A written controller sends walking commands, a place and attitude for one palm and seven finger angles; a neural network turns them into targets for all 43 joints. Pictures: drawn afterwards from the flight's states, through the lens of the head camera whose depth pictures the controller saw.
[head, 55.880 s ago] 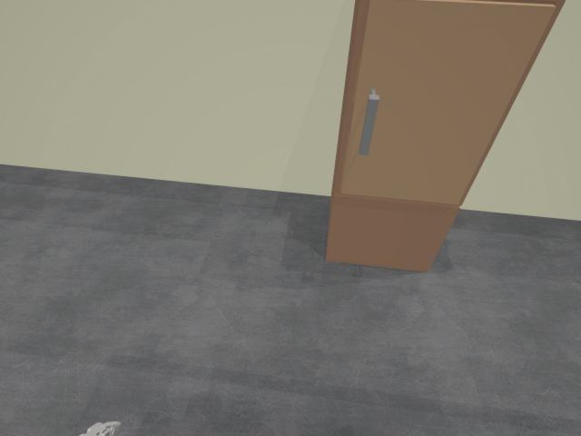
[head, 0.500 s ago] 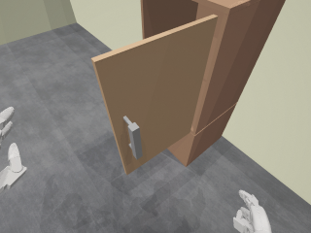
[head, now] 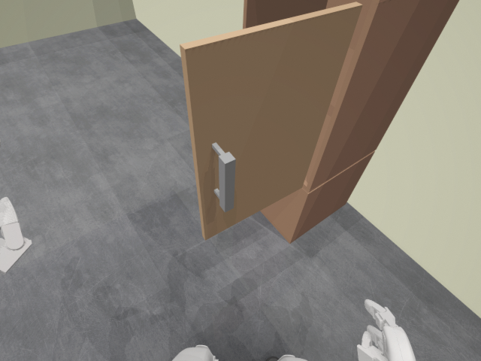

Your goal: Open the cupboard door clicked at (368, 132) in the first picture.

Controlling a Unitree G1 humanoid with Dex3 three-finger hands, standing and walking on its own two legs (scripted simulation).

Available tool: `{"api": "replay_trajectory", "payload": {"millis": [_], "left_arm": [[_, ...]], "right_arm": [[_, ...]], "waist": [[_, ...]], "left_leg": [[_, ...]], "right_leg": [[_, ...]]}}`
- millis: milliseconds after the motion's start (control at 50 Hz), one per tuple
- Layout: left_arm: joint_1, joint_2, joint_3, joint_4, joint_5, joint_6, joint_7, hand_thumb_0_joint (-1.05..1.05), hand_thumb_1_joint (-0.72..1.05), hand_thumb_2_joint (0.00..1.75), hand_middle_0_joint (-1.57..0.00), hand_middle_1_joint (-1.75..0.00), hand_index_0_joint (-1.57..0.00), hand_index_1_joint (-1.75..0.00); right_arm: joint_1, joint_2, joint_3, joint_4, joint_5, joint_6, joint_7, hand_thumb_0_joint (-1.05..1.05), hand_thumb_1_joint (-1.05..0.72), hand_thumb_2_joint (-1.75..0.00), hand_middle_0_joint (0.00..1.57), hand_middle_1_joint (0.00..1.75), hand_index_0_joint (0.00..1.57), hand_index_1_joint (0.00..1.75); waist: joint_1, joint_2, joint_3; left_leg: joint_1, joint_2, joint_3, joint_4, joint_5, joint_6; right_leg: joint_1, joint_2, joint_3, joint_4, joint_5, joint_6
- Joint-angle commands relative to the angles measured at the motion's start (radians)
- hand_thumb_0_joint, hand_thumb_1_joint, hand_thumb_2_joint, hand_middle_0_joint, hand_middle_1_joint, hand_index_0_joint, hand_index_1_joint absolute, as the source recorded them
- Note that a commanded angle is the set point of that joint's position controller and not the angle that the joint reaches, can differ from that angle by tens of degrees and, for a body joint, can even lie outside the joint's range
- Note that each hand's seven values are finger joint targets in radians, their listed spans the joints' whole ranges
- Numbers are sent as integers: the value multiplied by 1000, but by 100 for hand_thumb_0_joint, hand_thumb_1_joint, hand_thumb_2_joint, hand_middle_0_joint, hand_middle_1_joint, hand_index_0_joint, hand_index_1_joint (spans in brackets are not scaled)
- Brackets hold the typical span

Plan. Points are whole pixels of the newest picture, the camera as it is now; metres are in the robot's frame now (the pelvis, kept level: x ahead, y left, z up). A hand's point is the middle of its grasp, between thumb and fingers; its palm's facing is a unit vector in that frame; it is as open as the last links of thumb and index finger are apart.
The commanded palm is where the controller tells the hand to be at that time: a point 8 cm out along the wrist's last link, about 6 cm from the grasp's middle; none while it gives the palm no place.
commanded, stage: step back with the hand held close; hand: left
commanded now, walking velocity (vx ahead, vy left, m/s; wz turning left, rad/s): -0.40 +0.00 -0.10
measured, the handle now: (221, 178) +0.49 +0.08 -0.03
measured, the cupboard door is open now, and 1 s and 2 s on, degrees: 87 87 87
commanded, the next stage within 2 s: stop stepping back and stand still in 0.46 s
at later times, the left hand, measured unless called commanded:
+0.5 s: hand out of the picture +0.12 +0.27 +0.18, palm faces +0.40 -0.76 -0.51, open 7.4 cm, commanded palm +0.04 +0.30 +0.19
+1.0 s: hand out of the picture +0.03 +0.17 +0.18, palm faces +0.34 -0.80 -0.49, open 7.4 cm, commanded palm -0.03 +0.22 +0.19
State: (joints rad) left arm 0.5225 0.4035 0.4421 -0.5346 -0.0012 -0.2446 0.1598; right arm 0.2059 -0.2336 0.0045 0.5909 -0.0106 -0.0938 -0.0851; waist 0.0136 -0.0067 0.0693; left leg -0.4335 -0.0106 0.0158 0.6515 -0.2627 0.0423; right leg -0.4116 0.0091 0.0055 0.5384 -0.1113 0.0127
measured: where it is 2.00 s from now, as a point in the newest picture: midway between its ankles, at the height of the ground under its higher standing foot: outside the picture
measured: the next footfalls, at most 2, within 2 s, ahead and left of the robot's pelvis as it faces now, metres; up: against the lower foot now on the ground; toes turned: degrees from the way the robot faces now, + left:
right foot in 0.10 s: +0.04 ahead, -0.13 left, +0.00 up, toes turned +11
left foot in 0.38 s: -0.02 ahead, +0.10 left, +0.00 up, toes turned +5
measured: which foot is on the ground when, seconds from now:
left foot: down 0.00-0.20, up 0.22-0.36, down 0.38-0.74, up 0.76-1.00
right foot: down 0.00-0.02, up 0.04-0.08, down 0.10-0.38, up 0.40-0.72, down 0.74-1.00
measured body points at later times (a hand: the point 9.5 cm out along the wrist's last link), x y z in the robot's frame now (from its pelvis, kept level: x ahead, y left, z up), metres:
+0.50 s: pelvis -0.09 -0.01 +0.02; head -0.04 +0.02 +0.46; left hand +0.09 +0.30 +0.21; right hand +0.13 -0.21 -0.05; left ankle -0.06 +0.09 -0.72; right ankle -0.08 -0.13 -0.67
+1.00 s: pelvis -0.19 -0.07 +0.02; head -0.20 -0.07 +0.47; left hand +0.01 +0.21 +0.21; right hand -0.11 -0.36 -0.08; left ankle -0.17 +0.06 -0.71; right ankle -0.25 -0.14 -0.72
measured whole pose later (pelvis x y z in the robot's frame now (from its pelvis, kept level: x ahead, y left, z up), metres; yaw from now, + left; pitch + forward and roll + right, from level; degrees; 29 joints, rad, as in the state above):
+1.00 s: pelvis -0.19 -0.07 +0.02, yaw -4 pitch +1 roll +2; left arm 0.58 0.42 0.41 -0.44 -0.03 -0.22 0.16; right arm 0.32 -0.29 -0.04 0.69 0.00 -0.10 -0.08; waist -0.04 -0.02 -0.06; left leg -0.31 0.01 0.10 0.59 -0.29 0.03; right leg -0.18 0.01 -0.03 0.50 -0.35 -0.06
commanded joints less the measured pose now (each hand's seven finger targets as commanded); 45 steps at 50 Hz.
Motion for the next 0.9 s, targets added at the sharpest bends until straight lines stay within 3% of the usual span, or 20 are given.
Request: {"api": "replay_trajectory", "payload": {"millis": [0, 60, 120, 180, 220, 260, 320, 340, 360, 400, 480, 540, 600, 660, 680, 700, 720, 740, 820, 880], "left_arm": [[-63, 200, 155, -170, 8, -61, 23, 0, 90, 90, -20, -30, -20, -30], [-63, 217, 183, -201, 7, -67, 11, 0, 90, 90, -20, -30, -20, -30], [23, 200, 196, -136, 1, -77, -8, 0, 90, 90, -20, -30, -20, -30], [-8, 230, 149, -183, -25, -80, -6, 0, 90, 90, -20, -30, -20, -30], [-40, 242, 126, -198, -11, -72, 10, 0, 90, 90, -20, -30, -20, -30], [-65, 253, 135, -217, -5, -46, 6, 0, 90, 90, -20, -30, -20, -30], [-83, 220, 103, -218, -24, -33, 3, 0, 90, 90, -20, -30, -20, -30], [-85, 231, 115, -243, -23, -36, 7, 0, 90, 90, -20, -30, -20, -30], [-78, 239, 125, -272, -13, -38, 9, 0, 90, 90, -20, -30, -20, -30], [25, 218, 138, -163, -25, -47, -1, 0, 90, 90, -20, -30, -20, -30], [4, 181, 100, -303, -40, -16, -13, 0, 90, 90, -20, -30, -20, -30], [-5, 168, 76, -284, -44, 18, -15, 0, 90, 90, -20, -30, -20, -30], [52, 200, 122, -234, -48, 42, 5, 0, 90, 90, -20, -30, -20, -30], [67, 203, 125, -214, -55, 45, 18, 0, 90, 90, -20, -30, -20, -30], [64, 220, 133, -220, -50, 39, 17, 0, 90, 90, -20, -30, -20, -30], [69, 263, 158, -227, -46, 36, 18, 0, 90, 90, -20, -30, -20, -30], [51, 279, 151, -238, -52, 28, 16, 0, 90, 90, -20, -30, -20, -30], [20, 330, 191, -253, -46, 10, 28, 0, 90, 90, -20, -30, -20, -30], [52, 228, 139, -130, -37, 2, 30, 0, 90, 90, -20, -30, -20, -30], [30, 200, 109, -54, -31, -14, 28, 0, 90, 90, -20, -30, -20, -30]], "right_arm": [[-113, -142, -62, -153, 5, -65, -24, 0, -90, -90, 20, 30, 20, 30], [-115, -126, -74, -160, 2, -75, -15, 0, -90, -90, 20, 30, 20, 30], [-132, -125, -83, -166, 1, -83, -1, 0, -90, -90, 20, 30, 20, 30], [-106, -82, -70, -129, 6, -79, 24, 0, -90, -90, 20, 30, 20, 30], [-118, -68, -77, -107, 3, -71, 23, 0, -90, -90, 20, 30, 20, 30], [-125, -57, -66, -124, 3, -58, 14, 0, -90, -90, 20, 30, 20, 30], [-155, -73, -46, -101, 10, -34, -19, 0, -90, -90, 20, 30, 20, 30], [-161, -95, -56, -106, 12, -40, -24, 0, -90, -90, 20, 30, 20, 30], [-121, -86, -69, -111, -2, -52, -16, 0, -90, -90, 20, 30, 20, 30], [-94, -85, -91, -110, 7, -73, 7, 0, -90, -90, 20, 30, 20, 30], [-102, -91, -78, -119, 5, -83, 35, 0, -90, -90, 20, 30, 20, 30], [-116, -98, -71, -125, -3, -83, 37, 0, -90, -90, 20, 30, 20, 30], [-89, -98, -64, -132, 0, -87, 26, 0, -90, -90, 20, 30, 20, 30], [-106, -94, -49, -152, 10, -70, 18, 0, -90, -90, 20, 30, 20, 30], [-105, -86, -49, -155, 12, -61, 18, 0, -90, -90, 20, 30, 20, 30], [-103, -72, -48, -155, 8, -44, 21, 0, -90, -90, 20, 30, 20, 30], [-115, -61, -32, -146, 3, -38, 21, 0, -90, -90, 20, 30, 20, 30], [-123, -71, -24, -137, -2, -47, 18, 0, -90, -90, 20, 30, 20, 30], [-80, -72, -32, -102, 17, -60, 12, 0, -90, -90, 20, 30, 20, 30], [-76, -82, -36, -85, 13, -59, 3, 0, -90, -90, 20, 30, 20, 30]], "waist": [[-3, 196, -133], [7, 157, -198], [9, 158, -100], [-19, -111, -131], [0, -193, -248], [-9, -225, -253], [-36, 67, -197], [-12, 259, -238], [0, 334, -301], [7, 174, -309], [-8, 195, -282], [-12, 196, -226], [-21, 228, -199], [-19, 218, -168], [-23, 130, -159], [-36, -8, -172], [-15, -147, -140], [0, -151, -121], [-32, -109, -189], [-22, -93, -129]], "left_leg": [[-367, 197, -242, -431, -484, 78], [-348, 269, -256, -414, -338, 113], [-384, 249, -186, -351, -419, 94], [88, 13, 18, 131, -114, -66], [60, -18, -30, 348, -181, -76], [48, 9, -22, 230, -185, -70], [233, 12, 16, -274, 222, -79], [278, 197, -134, -322, 625, -27], [350, 342, -211, -293, 938, 27], [332, 382, -154, -283, 795, 79], [398, 340, -74, -253, 913, 76], [303, 341, -60, -342, 626, 81], [208, 304, -55, -431, 73, 68], [63, 207, 12, -446, -306, 3], [71, 130, 75, -327, -280, -32], [106, 66, 97, -112, -194, -56], [67, 31, 46, 100, -110, -63], [-37, 44, -1, 238, -104, -59], [-85, 46, 26, 184, -42, -58], [-3, 32, 69, 31, -30, -30]], "right_leg": [[398, 53, 39, 186, -116, 12], [454, 78, 41, 336, -59, 9], [378, 64, 104, 205, -214, -26], [-115, -244, 497, -275, -92, -162], [40, -301, 472, -216, 423, -196], [137, -260, 364, -141, 605, -166], [105, -72, 159, 16, 507, -43], [72, 9, 100, 153, 174, 10], [5, 31, 77, 309, -294, 10], [-11, 62, 92, 492, -410, -7], [-31, 35, 12, 423, -291, 10], [20, 35, -18, 401, -324, 19], [109, 26, -54, 242, -369, 14], [304, 39, -136, -68, -318, -16], [288, 1, -88, -204, -304, -38], [189, -141, 114, -324, -366, -99], [88, -307, 336, -418, -343, -164], [102, -388, 371, -399, -116, -207], [319, -274, 148, -168, 391, -135], [271, -263, 130, -174, 277, -116]]}}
